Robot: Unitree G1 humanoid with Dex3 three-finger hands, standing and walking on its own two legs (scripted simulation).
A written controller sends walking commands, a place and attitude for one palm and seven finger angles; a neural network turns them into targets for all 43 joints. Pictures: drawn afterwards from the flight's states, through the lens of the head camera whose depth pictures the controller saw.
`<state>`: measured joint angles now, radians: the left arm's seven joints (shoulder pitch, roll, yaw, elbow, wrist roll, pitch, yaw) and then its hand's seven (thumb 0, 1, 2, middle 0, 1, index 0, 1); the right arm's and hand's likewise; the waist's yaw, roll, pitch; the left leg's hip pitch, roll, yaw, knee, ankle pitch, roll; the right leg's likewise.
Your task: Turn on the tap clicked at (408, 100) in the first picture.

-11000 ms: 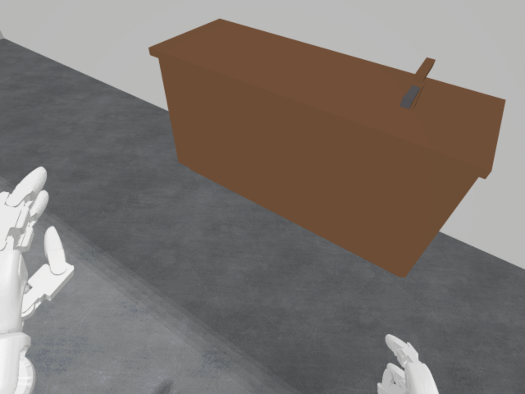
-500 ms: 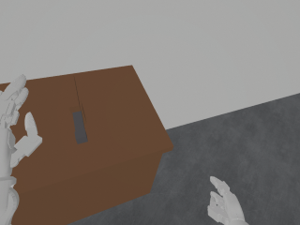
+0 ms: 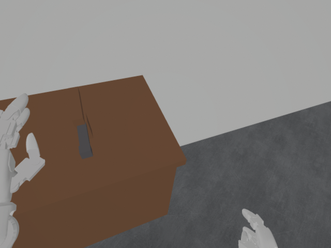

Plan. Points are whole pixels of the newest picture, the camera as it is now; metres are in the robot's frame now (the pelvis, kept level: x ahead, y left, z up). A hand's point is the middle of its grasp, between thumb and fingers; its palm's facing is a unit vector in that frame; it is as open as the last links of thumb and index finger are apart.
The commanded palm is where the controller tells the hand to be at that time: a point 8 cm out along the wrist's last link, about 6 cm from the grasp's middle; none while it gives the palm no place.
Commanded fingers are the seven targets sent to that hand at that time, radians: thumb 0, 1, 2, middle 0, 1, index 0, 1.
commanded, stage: look again from close up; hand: left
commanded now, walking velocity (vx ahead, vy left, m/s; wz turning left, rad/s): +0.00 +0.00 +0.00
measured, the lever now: (85, 151) +0.34 +0.24 +0.02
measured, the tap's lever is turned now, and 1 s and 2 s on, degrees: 0 0 0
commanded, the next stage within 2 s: shuffle to correct the standing spot in 0.10 s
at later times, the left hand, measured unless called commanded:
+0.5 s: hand (64, 160) +0.22 +0.21 +0.16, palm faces +0.39 -0.86 -0.35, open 7.4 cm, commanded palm +0.17 +0.24 +0.17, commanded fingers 0.00 0.90 0.90 -0.20 -0.30 -0.20 -0.30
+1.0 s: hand (87, 162) +0.23 +0.17 +0.15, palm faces +0.39 -0.85 -0.36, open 7.4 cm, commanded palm +0.17 +0.21 +0.17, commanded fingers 0.00 0.90 0.90 -0.20 -0.30 -0.20 -0.30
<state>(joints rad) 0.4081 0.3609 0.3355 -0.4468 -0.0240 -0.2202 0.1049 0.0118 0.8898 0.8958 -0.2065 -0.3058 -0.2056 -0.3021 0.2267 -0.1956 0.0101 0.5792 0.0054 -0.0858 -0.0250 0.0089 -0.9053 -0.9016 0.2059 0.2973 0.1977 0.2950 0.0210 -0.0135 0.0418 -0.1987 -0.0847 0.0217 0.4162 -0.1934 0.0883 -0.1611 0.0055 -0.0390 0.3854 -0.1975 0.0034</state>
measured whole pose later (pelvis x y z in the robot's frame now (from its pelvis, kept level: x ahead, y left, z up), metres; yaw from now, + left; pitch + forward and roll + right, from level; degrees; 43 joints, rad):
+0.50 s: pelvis +0.01 -0.04 +0.00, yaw +1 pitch -1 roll -1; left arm 0.42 0.37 0.34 -0.45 -0.06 -0.18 0.10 0.01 0.89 0.90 -0.21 -0.31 -0.21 -0.30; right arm 0.21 -0.19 0.02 0.58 0.01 -0.07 -0.03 0.01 -0.91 -0.90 0.21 0.30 0.20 0.29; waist 0.02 -0.03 0.03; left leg -0.19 -0.05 -0.01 0.40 -0.19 0.04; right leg -0.15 0.04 -0.07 0.36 -0.20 -0.05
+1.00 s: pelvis +0.02 -0.07 +0.00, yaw +1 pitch +0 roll -1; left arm 0.47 0.35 0.33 -0.46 -0.07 -0.16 0.12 0.01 0.89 0.90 -0.21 -0.31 -0.21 -0.30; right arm 0.22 -0.23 -0.01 0.60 0.02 -0.04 -0.04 0.01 -0.91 -0.90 0.20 0.30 0.20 0.29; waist 0.00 0.01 0.02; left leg -0.24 0.00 -0.04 0.51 -0.26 0.01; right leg -0.16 0.10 -0.10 0.40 -0.24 -0.10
